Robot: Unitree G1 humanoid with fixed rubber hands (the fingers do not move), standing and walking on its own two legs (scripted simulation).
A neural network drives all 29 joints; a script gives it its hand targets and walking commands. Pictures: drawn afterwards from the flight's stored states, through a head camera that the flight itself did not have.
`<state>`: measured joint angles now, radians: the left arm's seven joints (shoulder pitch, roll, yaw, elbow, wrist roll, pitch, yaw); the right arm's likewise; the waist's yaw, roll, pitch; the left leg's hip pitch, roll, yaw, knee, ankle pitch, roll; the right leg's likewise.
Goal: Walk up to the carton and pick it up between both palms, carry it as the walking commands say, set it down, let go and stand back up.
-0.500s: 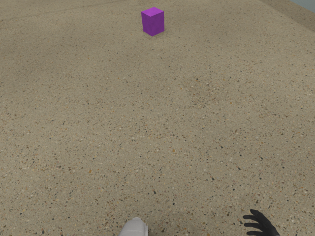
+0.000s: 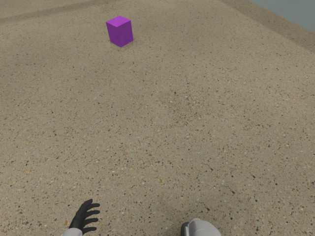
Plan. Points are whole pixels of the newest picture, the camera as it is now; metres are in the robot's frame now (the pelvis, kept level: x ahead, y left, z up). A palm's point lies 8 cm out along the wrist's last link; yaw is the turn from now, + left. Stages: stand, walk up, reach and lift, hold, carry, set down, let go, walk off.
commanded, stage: walk up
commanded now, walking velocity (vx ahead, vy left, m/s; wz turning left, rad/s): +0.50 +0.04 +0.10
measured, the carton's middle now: (120, 31) +2.34 +0.22 -0.65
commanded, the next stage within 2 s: none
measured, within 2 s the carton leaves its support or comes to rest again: neither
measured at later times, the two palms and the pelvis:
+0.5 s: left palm out of the picture +0.11 +0.27 -0.12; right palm (207, 145) +0.39 -0.19 -0.12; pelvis +0.22 +0.03 +0.00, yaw +1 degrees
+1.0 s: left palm (89, 107) +0.63 +0.24 -0.11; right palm (215, 158) +0.34 -0.20 -0.13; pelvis +0.45 +0.02 +0.00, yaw +0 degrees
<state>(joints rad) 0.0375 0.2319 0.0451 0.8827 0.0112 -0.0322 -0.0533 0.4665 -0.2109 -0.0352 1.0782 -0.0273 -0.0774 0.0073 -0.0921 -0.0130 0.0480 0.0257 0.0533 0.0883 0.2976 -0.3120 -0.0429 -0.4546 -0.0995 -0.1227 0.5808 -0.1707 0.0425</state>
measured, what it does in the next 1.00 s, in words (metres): walks ahead: right foot, then left foot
